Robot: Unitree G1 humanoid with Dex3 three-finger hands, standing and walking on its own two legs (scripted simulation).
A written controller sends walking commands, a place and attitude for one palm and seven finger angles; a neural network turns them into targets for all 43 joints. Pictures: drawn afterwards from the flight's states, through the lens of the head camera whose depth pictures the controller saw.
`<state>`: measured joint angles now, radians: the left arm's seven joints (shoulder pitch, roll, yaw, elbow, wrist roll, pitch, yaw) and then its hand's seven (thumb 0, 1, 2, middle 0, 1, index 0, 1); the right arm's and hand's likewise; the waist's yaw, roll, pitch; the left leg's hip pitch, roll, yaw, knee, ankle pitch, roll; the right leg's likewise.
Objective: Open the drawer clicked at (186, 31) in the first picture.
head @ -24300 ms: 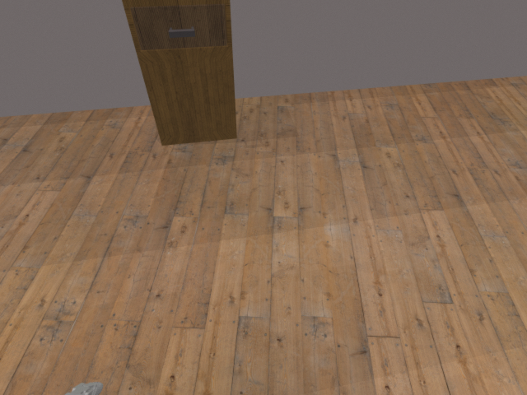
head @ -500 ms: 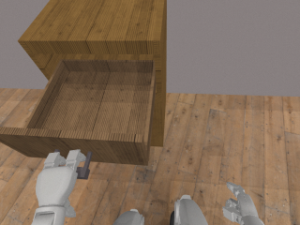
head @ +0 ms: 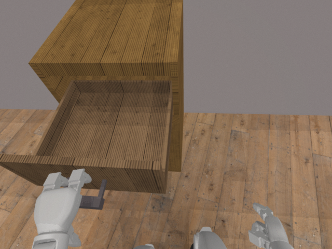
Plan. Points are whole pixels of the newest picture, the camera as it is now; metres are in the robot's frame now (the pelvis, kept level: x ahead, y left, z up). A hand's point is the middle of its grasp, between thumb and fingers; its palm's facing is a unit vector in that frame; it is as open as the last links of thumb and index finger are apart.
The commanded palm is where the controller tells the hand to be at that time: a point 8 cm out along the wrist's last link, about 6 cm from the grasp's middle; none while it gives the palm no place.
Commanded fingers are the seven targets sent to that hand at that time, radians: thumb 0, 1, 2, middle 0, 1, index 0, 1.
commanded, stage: lift the hand off the handle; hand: left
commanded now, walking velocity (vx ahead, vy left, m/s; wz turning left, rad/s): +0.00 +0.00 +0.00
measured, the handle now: (83, 192) +0.25 +0.25 -0.04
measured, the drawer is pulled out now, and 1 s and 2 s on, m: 0.30 0.30 0.30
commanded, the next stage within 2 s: draw the hand back to the body in 1.74 s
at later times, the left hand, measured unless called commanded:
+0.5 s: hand (63, 204) +0.21 +0.25 +0.02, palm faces -0.01 -0.07 -1.00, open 13.7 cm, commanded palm +0.18 +0.25 +0.07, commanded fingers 0.00 -0.50 0.30 -0.30 -1.20 -0.30 -1.20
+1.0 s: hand (58, 196) +0.21 +0.24 +0.06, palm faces +0.04 -0.09 -1.00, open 13.8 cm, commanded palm +0.18 +0.24 +0.11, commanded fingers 0.00 -0.50 0.30 -0.30 -1.20 -0.30 -1.20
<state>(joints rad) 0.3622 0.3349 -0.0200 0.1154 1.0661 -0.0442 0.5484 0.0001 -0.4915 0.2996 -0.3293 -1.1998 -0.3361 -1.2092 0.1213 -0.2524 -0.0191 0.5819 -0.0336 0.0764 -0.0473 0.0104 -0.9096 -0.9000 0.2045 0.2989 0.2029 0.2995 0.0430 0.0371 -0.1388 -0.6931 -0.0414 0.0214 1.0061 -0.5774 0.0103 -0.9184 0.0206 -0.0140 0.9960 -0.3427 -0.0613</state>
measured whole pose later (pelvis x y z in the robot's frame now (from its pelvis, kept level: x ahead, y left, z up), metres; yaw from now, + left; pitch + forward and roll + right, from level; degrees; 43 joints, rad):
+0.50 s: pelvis +0.02 +0.01 +0.02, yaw -1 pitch +12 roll +1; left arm 0.45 0.34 -0.03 -0.01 1.06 -0.06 0.49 0.00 -0.49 0.30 -0.32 -1.20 -0.34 -1.21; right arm 0.13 -0.24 -0.01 0.56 -0.04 0.07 -0.02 0.01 -0.91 -0.90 0.20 0.30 0.20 0.30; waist 0.07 0.05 -0.12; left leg -0.54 -0.04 0.02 0.88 -0.55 0.02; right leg -0.77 0.02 -0.01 0.88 -0.33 -0.05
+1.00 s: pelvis +0.02 +0.01 +0.04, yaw -1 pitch +8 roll +1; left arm 0.45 0.35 -0.05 -0.11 1.04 -0.03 0.41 0.00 -0.49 0.30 -0.32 -1.20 -0.32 -1.20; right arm 0.13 -0.24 -0.01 0.57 -0.03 0.06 -0.01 0.01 -0.91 -0.90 0.20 0.30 0.20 0.30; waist 0.08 0.07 -0.09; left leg -0.41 -0.04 0.02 0.76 -0.50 0.03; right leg -0.64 0.02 0.00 0.78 -0.29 -0.04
